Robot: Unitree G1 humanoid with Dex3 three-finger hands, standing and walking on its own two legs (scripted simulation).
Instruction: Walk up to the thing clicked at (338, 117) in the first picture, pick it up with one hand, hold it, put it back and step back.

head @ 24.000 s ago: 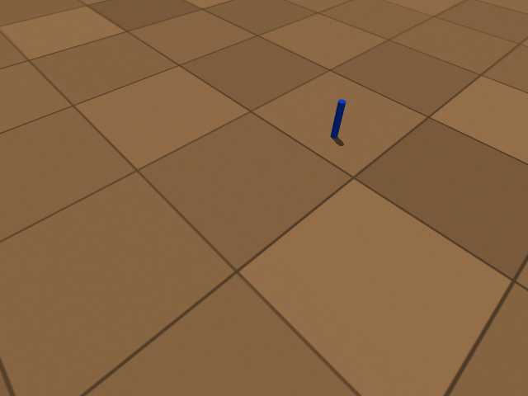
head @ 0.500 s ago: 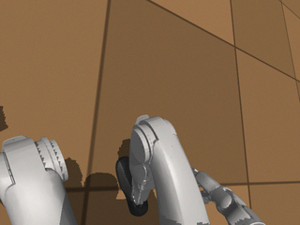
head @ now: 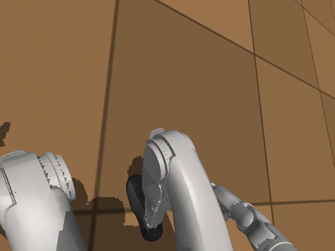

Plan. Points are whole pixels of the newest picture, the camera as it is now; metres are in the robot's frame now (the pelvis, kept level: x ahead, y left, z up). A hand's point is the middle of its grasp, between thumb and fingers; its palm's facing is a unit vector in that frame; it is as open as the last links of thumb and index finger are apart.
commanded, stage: open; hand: left
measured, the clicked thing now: out of the picture +0.42 +0.32 -0.16
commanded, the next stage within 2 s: withdraw in 0.26 s
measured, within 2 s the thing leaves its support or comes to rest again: rests again in 0.12 s
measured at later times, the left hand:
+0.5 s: hand out of the picture +0.43 +0.31 -0.14, palm faces +0.42 -0.91 +0.01, open 15.8 cm
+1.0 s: hand out of the picture +0.39 +0.40 -0.02, palm faces +0.37 -0.90 -0.24, open 17.4 cm
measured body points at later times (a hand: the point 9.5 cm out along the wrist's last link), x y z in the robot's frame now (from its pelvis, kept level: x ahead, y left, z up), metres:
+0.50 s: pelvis +0.00 +0.00 +0.00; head +0.22 +0.18 +0.35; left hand +0.40 +0.36 -0.14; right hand +0.17 -0.24 -0.05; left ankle +0.08 +0.14 -0.25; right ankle +0.13 -0.12 -0.25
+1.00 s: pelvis +0.01 -0.01 +0.05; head +0.20 +0.13 +0.43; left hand +0.36 +0.44 +0.00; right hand +0.18 -0.25 -0.05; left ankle +0.08 +0.14 -0.25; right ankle +0.13 -0.12 -0.25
